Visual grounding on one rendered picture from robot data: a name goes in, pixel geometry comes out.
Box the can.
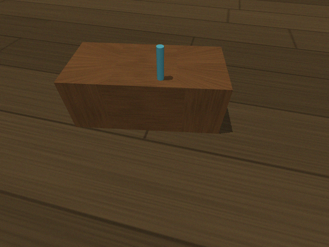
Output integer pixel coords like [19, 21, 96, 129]
[156, 44, 164, 81]

